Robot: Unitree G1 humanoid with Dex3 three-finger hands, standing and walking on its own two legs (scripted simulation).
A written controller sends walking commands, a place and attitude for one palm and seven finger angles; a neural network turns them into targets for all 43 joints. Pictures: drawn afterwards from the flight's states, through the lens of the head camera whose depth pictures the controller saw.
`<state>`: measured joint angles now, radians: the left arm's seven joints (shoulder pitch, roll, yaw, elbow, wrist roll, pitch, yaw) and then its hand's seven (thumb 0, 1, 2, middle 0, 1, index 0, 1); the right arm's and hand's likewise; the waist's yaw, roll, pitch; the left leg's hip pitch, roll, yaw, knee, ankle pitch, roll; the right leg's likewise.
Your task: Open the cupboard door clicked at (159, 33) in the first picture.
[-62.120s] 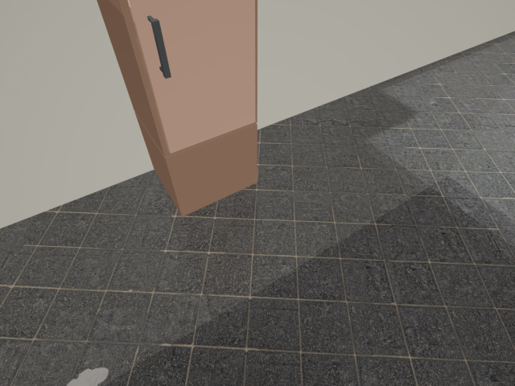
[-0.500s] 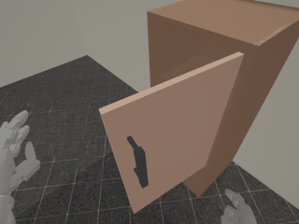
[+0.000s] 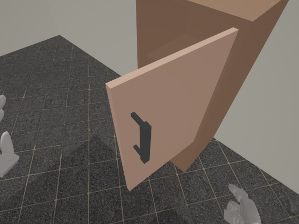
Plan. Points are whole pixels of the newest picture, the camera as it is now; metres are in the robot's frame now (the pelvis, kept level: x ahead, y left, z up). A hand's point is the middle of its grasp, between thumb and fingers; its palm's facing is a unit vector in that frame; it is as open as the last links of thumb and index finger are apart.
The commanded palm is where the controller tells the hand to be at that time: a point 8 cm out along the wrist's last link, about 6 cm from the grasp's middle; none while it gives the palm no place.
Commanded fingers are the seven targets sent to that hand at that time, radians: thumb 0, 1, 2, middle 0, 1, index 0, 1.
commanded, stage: step back with the hand held close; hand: left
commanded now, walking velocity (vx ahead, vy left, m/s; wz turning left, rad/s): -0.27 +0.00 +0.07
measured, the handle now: (140, 139) +0.31 +0.05 +0.07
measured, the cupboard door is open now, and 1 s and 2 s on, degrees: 81 81 81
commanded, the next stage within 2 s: stop stepping back and stand still in 0.74 s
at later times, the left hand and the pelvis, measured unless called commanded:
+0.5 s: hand out of the picture +0.11 +0.32 +0.17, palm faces +0.52 -0.72 -0.45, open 7.4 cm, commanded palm +0.04 +0.34 +0.18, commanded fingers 0.00 0.90 0.90 -0.20 -0.30 -0.20 -0.30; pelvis -0.07 +0.03 -0.01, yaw +6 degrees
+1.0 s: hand out of the picture +0.02 +0.30 +0.17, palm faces +0.34 -0.84 -0.42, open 7.4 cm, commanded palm -0.05 +0.34 +0.18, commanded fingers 0.00 0.90 0.90 -0.20 -0.30 -0.20 -0.30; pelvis -0.19 +0.04 -0.02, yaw -2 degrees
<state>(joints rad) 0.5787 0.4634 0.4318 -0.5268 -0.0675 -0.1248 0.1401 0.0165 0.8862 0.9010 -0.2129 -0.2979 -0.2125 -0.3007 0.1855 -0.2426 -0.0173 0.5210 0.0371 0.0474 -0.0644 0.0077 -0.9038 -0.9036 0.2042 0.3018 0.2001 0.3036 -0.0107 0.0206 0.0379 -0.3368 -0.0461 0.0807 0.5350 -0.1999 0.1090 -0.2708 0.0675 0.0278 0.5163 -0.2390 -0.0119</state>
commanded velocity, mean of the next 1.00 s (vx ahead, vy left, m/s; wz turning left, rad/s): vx -0.24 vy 0.00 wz -0.01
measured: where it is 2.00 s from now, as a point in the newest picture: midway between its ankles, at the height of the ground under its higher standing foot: outside the picture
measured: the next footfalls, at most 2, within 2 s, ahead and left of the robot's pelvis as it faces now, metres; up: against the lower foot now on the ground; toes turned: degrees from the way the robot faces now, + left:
right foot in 0.78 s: -0.26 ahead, -0.10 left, +0.00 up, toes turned -2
left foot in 1.28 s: -0.27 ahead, +0.21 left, +0.00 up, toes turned -1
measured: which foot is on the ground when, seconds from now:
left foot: down 0.00-1.00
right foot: down 0.00-0.42, up 0.44-0.76, down 0.78-1.00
